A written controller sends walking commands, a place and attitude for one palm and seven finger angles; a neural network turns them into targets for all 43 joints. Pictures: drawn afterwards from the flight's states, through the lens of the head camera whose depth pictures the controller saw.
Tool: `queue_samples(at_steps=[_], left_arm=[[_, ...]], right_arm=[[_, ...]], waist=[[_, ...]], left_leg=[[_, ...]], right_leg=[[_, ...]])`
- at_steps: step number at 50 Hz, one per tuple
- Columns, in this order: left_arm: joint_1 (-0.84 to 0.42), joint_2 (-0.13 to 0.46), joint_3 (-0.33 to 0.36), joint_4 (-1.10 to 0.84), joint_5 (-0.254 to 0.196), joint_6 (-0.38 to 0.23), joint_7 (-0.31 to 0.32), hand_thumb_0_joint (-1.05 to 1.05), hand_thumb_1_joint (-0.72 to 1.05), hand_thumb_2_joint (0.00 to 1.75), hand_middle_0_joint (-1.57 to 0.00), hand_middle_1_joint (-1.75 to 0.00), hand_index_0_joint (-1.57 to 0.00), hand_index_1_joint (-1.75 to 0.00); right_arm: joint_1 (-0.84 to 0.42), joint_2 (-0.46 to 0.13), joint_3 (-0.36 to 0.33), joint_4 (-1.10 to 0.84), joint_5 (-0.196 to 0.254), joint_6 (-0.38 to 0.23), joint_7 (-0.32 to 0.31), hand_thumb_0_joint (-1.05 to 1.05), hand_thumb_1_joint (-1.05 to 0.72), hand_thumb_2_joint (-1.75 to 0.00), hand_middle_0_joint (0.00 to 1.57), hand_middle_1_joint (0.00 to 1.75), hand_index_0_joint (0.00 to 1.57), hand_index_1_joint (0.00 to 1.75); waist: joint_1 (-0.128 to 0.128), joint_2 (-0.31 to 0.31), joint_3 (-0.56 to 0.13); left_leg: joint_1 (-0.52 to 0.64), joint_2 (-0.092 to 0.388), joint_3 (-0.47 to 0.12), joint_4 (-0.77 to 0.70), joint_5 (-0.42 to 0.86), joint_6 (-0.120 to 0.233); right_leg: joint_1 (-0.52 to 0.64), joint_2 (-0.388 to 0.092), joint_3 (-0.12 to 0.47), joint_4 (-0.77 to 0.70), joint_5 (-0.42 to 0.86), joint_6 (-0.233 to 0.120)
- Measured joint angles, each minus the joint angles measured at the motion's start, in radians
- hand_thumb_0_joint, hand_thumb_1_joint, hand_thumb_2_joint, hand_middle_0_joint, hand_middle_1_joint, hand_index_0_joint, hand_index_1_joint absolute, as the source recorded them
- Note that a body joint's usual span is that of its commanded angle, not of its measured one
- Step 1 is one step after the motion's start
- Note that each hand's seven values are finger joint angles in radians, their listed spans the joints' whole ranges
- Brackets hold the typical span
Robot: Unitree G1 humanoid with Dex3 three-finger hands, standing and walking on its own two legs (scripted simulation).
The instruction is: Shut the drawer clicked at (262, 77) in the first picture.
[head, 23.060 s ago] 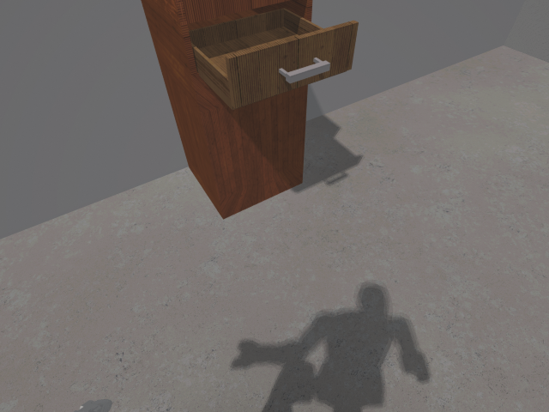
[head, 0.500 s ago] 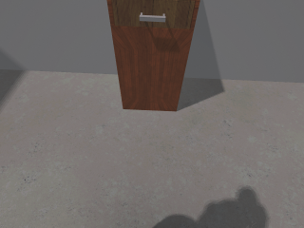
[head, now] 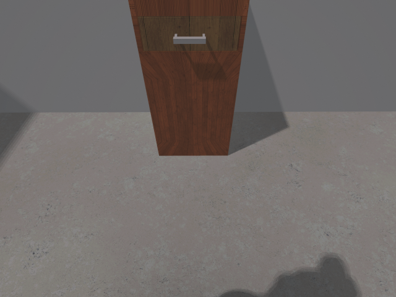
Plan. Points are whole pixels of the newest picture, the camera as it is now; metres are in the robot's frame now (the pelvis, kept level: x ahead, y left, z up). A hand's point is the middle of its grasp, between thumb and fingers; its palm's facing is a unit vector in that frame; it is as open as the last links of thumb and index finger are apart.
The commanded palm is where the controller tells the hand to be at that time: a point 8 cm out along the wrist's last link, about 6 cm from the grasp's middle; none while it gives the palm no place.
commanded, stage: let the arm hang, fingers relaxed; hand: left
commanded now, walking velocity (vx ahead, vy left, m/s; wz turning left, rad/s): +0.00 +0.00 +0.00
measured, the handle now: (189, 38) +1.06 +0.09 +0.03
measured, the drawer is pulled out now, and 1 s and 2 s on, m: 0.00 0.00 0.00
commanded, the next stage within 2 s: look to check the result in 0.16 s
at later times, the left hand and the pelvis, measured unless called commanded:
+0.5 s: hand out of the picture +0.03 +0.18 -0.17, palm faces +0.02 -0.97 -0.24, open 7.4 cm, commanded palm none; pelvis +0.01 -0.01 +0.00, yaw +0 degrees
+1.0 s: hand out of the picture +0.06 +0.18 -0.16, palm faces +0.02 -0.96 -0.27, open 7.4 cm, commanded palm none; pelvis +0.02 -0.02 +0.00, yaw +0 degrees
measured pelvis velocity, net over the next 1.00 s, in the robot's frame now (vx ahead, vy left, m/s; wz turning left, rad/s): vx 0.02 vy -0.02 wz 0.01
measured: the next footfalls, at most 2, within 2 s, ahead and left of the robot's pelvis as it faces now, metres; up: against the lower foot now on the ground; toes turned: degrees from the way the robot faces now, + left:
none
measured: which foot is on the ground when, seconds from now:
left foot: down 0.00-1.00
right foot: down 0.00-1.00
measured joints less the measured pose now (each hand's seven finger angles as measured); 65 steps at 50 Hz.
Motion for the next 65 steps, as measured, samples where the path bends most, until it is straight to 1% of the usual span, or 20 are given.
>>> queue_samples(at_steps=[8,20,38,65], left_arm=[[-0.001,0.01,0.006,0.003,-0.002,-0.003,-0.005,0.0,0.91,0.9,-0.2,-0.3,-0.2,-0.3],[0.003,0.028,0.01,0.022,-0.004,-0.003,-0.006,0.0,0.9,0.9,-0.2,-0.29,-0.2,-0.3],[-0.035,0.046,0.011,0.023,-0.004,-0.01,-0.011,0.0,0.9,0.9,-0.2,-0.29,-0.2,-0.3],[-0.064,0.084,0.016,0.022,-0.004,-0.014,-0.015,0.0,0.9,0.9,-0.2,-0.29,-0.2,-0.3]], right_arm=[[0.001,-0.008,-0.003,0.007,0.0,-0.002,-0.001,0.01,-0.91,-0.9,0.2,0.3,0.19,0.3],[-0.014,-0.031,-0.005,0.017,0.001,-0.001,-0.004,0.01,-0.9,-0.9,0.2,0.3,0.19,0.3],[-0.059,-0.056,-0.003,0.012,0.0,-0.002,-0.002,0.01,-0.9,-0.9,0.2,0.3,0.2,0.3],[-0.085,-0.096,-0.006,0.017,-0.001,-0.001,0.001,0.01,-0.9,-0.9,0.2,0.3,0.2,0.3]], waist=[[-0.003,0.0,0.009],[0.001,0.002,0.022],[0.003,0.006,0.02],[-0.001,0.004,0.023]], left_leg=[[0.007,0.009,-0.004,-0.008,-0.001,-0.009],[0.023,0.019,-0.01,-0.023,0.001,-0.019],[0.041,0.029,-0.019,-0.049,0.007,-0.032],[0.061,0.039,-0.021,-0.075,0.013,-0.042]], right_leg=[[0.009,0.009,-0.004,-0.011,0.0,-0.008],[0.027,0.02,-0.011,-0.029,0.001,-0.018],[0.046,0.031,-0.02,-0.051,0.002,-0.029],[0.068,0.041,-0.023,-0.082,0.011,-0.037]])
